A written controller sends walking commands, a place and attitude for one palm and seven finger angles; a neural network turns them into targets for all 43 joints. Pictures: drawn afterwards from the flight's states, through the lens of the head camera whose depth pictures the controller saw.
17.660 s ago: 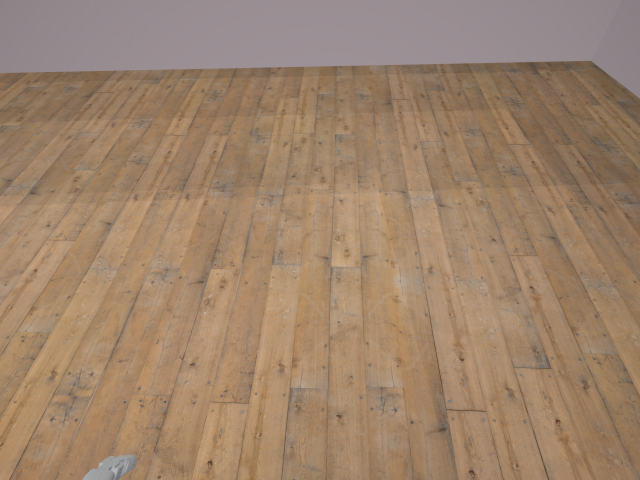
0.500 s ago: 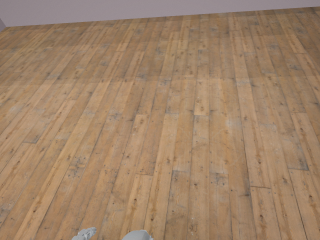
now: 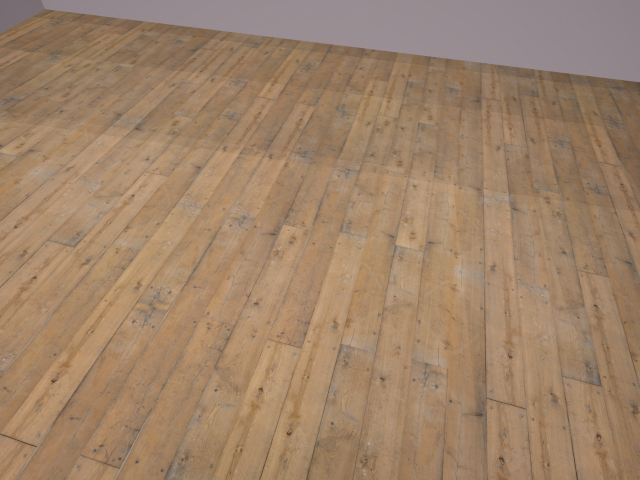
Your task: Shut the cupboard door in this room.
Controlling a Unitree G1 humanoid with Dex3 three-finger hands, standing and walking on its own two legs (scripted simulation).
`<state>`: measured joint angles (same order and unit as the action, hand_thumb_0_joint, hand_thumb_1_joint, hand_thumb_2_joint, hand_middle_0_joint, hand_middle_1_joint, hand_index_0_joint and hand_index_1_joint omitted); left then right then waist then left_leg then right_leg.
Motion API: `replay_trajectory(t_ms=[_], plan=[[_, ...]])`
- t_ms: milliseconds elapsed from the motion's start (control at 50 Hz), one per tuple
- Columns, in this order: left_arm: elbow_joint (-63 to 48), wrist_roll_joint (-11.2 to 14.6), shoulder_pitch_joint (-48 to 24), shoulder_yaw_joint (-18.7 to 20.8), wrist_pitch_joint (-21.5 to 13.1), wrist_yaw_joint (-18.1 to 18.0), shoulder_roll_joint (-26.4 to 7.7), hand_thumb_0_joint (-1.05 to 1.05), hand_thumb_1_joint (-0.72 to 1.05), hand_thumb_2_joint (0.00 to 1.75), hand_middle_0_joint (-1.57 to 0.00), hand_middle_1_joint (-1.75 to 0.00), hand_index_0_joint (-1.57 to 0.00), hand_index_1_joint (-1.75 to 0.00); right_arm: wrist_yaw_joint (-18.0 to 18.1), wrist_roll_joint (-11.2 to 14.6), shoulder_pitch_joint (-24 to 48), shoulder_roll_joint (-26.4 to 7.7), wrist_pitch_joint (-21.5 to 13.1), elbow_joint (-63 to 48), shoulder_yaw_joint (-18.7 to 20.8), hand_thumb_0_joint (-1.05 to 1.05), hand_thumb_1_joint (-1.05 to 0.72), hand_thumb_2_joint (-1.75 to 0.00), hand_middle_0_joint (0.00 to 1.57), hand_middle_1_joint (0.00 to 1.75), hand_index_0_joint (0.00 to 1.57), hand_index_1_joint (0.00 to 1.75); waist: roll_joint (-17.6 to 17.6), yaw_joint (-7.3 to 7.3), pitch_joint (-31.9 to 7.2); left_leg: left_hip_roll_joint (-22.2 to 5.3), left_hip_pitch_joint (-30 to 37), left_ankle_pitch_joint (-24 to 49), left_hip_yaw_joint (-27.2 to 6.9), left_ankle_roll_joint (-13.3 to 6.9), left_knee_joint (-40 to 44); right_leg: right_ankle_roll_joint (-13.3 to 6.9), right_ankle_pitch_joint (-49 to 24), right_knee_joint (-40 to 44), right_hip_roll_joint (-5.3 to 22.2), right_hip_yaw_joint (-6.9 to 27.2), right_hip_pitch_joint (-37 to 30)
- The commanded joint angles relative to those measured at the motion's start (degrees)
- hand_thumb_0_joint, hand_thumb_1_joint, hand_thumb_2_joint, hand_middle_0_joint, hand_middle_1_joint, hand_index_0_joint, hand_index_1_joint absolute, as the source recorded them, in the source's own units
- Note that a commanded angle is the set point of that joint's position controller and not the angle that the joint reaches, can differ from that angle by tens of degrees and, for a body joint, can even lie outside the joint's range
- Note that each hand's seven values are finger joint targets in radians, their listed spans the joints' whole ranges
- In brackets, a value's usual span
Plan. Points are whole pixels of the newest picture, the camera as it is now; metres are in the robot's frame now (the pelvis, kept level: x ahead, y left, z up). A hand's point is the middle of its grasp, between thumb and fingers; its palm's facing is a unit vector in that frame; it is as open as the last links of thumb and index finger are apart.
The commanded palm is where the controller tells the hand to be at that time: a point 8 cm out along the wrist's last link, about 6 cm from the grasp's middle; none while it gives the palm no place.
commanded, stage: turn or walk to find it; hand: left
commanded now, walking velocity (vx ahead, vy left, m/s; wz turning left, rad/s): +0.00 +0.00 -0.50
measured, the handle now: out of the picture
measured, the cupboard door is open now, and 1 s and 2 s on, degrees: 88 88 88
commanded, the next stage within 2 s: none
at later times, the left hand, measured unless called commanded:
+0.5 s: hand out of the picture +0.05 +0.15 -0.15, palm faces -0.18 -0.95 -0.26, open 7.3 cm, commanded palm none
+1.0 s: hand out of the picture +0.10 +0.21 -0.16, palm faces -0.43 -0.87 -0.22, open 7.3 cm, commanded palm none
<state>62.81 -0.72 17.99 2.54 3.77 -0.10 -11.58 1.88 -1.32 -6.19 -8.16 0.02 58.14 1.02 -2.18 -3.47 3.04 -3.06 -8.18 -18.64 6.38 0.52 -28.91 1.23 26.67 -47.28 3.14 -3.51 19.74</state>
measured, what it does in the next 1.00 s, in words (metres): steps on the spot, turning right: right foot, then left foot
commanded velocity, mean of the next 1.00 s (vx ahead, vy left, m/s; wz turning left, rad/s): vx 0.00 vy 0.00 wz -0.50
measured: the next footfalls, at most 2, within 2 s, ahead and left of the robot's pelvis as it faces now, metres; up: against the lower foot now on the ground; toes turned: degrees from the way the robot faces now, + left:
right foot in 0.20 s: +0.02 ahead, -0.12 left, +0.00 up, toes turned -13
left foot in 0.74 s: +0.01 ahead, +0.11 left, +0.00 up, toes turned -20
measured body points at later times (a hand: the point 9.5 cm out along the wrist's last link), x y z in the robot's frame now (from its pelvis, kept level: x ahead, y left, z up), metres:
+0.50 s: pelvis -0.04 -0.03 +0.00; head -0.01 -0.06 +0.45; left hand +0.06 +0.20 -0.13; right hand -0.03 -0.31 -0.15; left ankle -0.03 +0.13 -0.66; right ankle -0.02 -0.12 -0.73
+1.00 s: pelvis -0.05 +0.05 +0.01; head -0.02 +0.06 +0.46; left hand +0.13 +0.26 -0.15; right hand -0.12 -0.19 -0.12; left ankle -0.03 +0.12 -0.73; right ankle -0.16 -0.08 -0.63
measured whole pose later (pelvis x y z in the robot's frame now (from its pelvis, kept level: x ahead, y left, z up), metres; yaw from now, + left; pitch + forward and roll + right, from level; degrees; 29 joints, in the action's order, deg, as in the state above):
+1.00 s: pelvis -0.05 +0.05 +0.01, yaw -30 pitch +0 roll -2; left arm 54.4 -1.5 11.9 5.5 4.4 1.7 -15.9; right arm 1.7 -1.2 -13.2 -9.6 0.3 54.1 1.6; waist -1.8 -1.0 3.1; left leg -2.8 -11.1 -15.4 9.6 -2.9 -26.1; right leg 4.6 19.7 -68.1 1.0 2.3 29.9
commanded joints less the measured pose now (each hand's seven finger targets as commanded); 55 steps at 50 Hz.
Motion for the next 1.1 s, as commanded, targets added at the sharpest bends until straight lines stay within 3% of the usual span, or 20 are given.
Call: replay_trajectory(t_ms=[0,120,160,180,200,220,260,340,580,640,680,700,720,740,760,780,820,860,940,1080], plan=[[-5.73,-0.25,-3.03,1.82,-0.88,0.19,-3.85,0.00,0.90,0.90,-0.20,-0.30,-0.20,-0.30,0.77,-0.15,-1.79,-12.78,0.32,-2.66,3.77,0.00,-0.90,-0.90,0.20,0.30,0.20,0.30,12.45,2.94,1.95,-15.75,0.71,30.97,-6.22,-9.03,8.47,1.11,2.09,-8.62,0.59,1.34,7.13],[-7.54,-0.49,-2.24,2.15,-1.57,0.79,-3.21,0.00,0.90,0.90,-0.20,-0.30,-0.20,-0.30,0.04,-0.12,-1.81,-13.87,0.76,-3.59,5.39,0.00,-0.90,-0.90,0.20,0.30,0.20,0.30,12.00,2.94,-1.15,-15.77,0.27,24.55,-3.62,-7.33,3.28,1.34,-3.83,5.62,-0.56,-3.07,-0.07],[-6.82,-0.70,2.07,2.66,-2.24,0.79,-4.66,0.00,0.90,0.90,-0.20,-0.30,-0.20,-0.30,-0.08,0.17,-0.70,-13.61,0.89,-4.35,5.55,0.00,-0.90,-0.90,0.20,0.30,0.20,0.30,7.89,0.56,-3.16,-13.14,-2.62,19.60,-0.23,-3.77,-5.65,0.77,-15.91,17.98,-0.57,-2.98,-7.81],[-6.38,-1.16,4.16,3.27,-2.92,0.36,-8.73,0.00,0.90,0.90,-0.20,-0.30,-0.20,-0.30,-0.25,0.59,-1.44,-11.18,0.90,-5.02,5.25,0.00,-0.90,-0.90,0.20,0.30,0.20,0.30,-3.61,-0.38,-4.31,-8.49,-9.01,8.92,3.38,-0.17,-16.35,-1.57,-29.13,23.92,6.13,6.78,-13.39],[-6.24,-1.18,5.46,4.22,-3.25,-0.30,-13.77,0.00,0.90,0.90,-0.20,-0.30,-0.20,-0.30,-0.52,0.77,1.56,-7.09,1.04,-8.09,4.08,0.00,-0.90,-0.90,0.20,0.30,0.20,0.30,-18.19,-1.84,-2.37,-0.61,-22.86,-17.54,3.03,2.28,-28.16,-8.24,-45.76,26.38,17.73,24.16,-17.34],[-6.78,-0.33,6.48,3.94,-2.98,-0.90,-13.38,0.00,0.90,0.90,-0.20,-0.30,-0.20,-0.30,-0.19,1.00,3.87,-8.03,1.97,-9.02,3.71,0.00,-0.90,-0.90,0.20,0.30,0.20,0.30,-12.70,-3.01,-3.13,-1.33,-21.15,-17.63,-4.08,1.69,-34.59,-12.67,-44.06,28.34,20.18,24.48,-12.72],[-8.67,-0.45,0.02,4.36,-2.84,-1.32,-11.82,0.00,0.90,0.90,-0.20,-0.30,-0.20,-0.30,-0.33,0.69,3.79,-9.09,2.34,-8.12,4.13,0.00,-0.90,-0.90,0.20,0.30,0.20,0.30,-11.30,-0.84,-0.48,-1.96,-24.44,-11.56,-7.77,1.31,-39.49,-12.69,-27.41,30.42,15.81,24.66,-9.78],[-11.51,-0.42,-5.22,3.53,-3.07,-0.90,-10.43,0.00,0.90,0.90,-0.20,-0.30,-0.20,-0.30,-1.17,0.18,-0.39,-9.82,2.39,-6.13,4.24,0.00,-0.90,-0.90,0.20,0.30,0.20,0.30,-3.83,1.78,-5.00,-1.39,-20.88,-2.27,-7.17,2.42,-37.02,-8.97,-20.48,29.53,9.95,17.91,-9.57],[-11.27,-0.83,-3.48,3.83,-2.58,-0.34,-12.91,0.00,0.90,0.90,-0.20,-0.30,-0.20,-0.30,-0.37,0.71,0.67,-10.46,1.52,-8.15,3.22,0.00,-0.90,-0.90,0.20,0.30,0.20,0.30,-5.09,0.20,-5.06,0.83,-17.14,-6.57,-7.09,2.69,-19.63,-11.63,-20.65,30.01,9.02,26.13,-10.46],[-12.26,-0.94,-6.43,4.08,-2.14,-0.37,-13.44,0.00,0.90,0.90,-0.20,-0.30,-0.20,-0.30,-0.12,1.17,-3.24,-10.02,0.92,-7.86,3.02,0.00,-0.90,-0.90,0.20,0.30,0.20,0.30,-5.72,1.89,-6.71,1.83,-10.94,-6.73,-6.61,1.75,-10.87,-11.09,-21.62,28.70,7.97,27.21,-8.22],[-12.74,-0.44,-8.91,3.86,-1.67,-0.22,-13.40,0.00,0.90,0.90,-0.20,-0.30,-0.20,-0.30,0.13,1.36,-7.84,-10.13,0.50,-6.49,3.04,0.00,-0.90,-0.90,0.20,0.30,0.20,0.30,-5.90,4.20,-6.93,2.92,-1.98,-0.39,-5.22,1.13,-1.34,-8.13,-17.76,27.19,5.58,25.68,-2.14],[-13.37,-0.13,-10.12,3.61,-1.39,-0.12,-12.21,0.00,0.90,0.90,-0.20,-0.30,-0.20,-0.30,0.35,1.34,-10.41,-11.14,0.06,-5.96,3.27,0.00,-0.90,-0.90,0.20,0.30,0.20,0.30,-3.85,5.61,-6.97,1.33,4.93,1.93,-6.28,0.40,4.95,-5.64,-12.12,24.66,2.87,23.73,3.93],[-14.11,0.27,-9.42,3.00,-1.24,0.13,-9.38,0.00,0.90,0.90,-0.20,-0.30,-0.20,-0.30,0.52,0.94,-10.53,-14.70,-0.44,-6.43,3.97,0.00,-0.90,-0.90,0.20,0.30,0.20,0.30,7.30,5.83,-6.81,-8.30,10.22,-4.05,-17.35,-2.64,12.94,-2.75,-4.83,15.45,-3.09,18.63,13.33],[-15.14,0.24,-9.59,2.64,-1.09,0.59,-7.26,0.00,0.90,0.90,-0.20,-0.30,-0.20,-0.30,0.49,0.29,-8.90,-19.36,-0.29,-8.10,4.82,0.00,-0.90,-0.90,0.20,0.30,0.20,0.30,21.06,5.79,-3.60,-21.44,5.57,-5.51,-29.83,-6.61,18.72,0.06,4.61,-0.04,-8.59,8.28,18.35],[-15.28,-0.52,-11.33,3.30,-0.55,0.54,-9.22,0.00,0.90,0.90,-0.20,-0.30,-0.20,-0.30,0.53,0.20,-6.03,-19.42,0.17,-9.09,4.59,0.00,-0.90,-0.90,0.20,0.30,0.20,0.30,15.28,5.26,0.11,-24.55,-4.93,-4.86,-28.56,-8.92,19.37,0.79,4.33,-9.58,-5.30,9.20,15.08],[-13.65,-1.16,-9.32,4.07,0.31,0.61,-10.37,0.00,0.90,0.90,-0.20,-0.30,-0.20,-0.30,0.62,0.14,-1.89,-15.89,0.04,-9.60,3.66,0.00,-0.90,-0.90,0.20,0.30,0.20,0.30,15.97,2.83,1.83,-20.02,-9.25,-4.69,-24.00,-7.03,20.04,1.72,0.49,-15.36,-4.75,9.98,13.22],[-12.55,-1.20,-6.32,4.61,0.37,1.53,-9.85,0.00,0.90,0.90,-0.20,-0.30,-0.20,-0.30,0.74,0.13,1.79,-13.32,-0.22,-11.17,2.84,0.00,-0.90,-0.90,0.20,0.30,0.20,0.30,10.55,0.29,2.47,-14.63,-11.64,-0.75,-15.35,-5.93,17.32,2.06,-3.96,-22.96,-4.21,7.46,11.82],[-12.04,-1.13,-5.45,4.08,0.08,1.78,-8.10,0.00,0.90,0.90,-0.20,-0.30,-0.20,-0.30,0.52,0.00,-0.98,-13.00,-0.74,-10.24,3.20,0.00,-0.90,-0.90,0.20,0.30,0.20,0.30,7.50,0.85,0.43,-11.95,-4.78,7.59,-10.17,-6.10,14.55,3.05,-7.09,-25.12,-3.74,6.07,14.39],[-12.96,-0.67,-8.65,3.28,-0.48,1.69,-6.51,0.00,0.90,0.90,-0.20,-0.30,-0.20,-0.30,0.57,0.27,-9.47,-12.25,-1.29,-7.64,3.63,0.00,-0.90,-0.90,0.20,0.30,0.20,0.30,8.36,4.20,-2.61,-13.50,6.21,22.76,-8.12,-7.35,11.05,4.16,-6.59,-21.19,-1.72,4.70,17.54],[-14.18,-0.35,-13.88,2.32,-0.34,1.64,-4.92,0.00,0.90,0.90,-0.20,-0.30,-0.20,-0.30,0.28,-0.03,-14.07,-13.18,-1.03,-5.08,4.76,0.00,-0.90,-0.90,0.20,0.30,0.20,0.30,11.73,6.79,-4.19,-17.61,9.10,32.46,-5.61,-9.64,7.91,3.49,0.12,-8.96,0.61,1.41,12.38]])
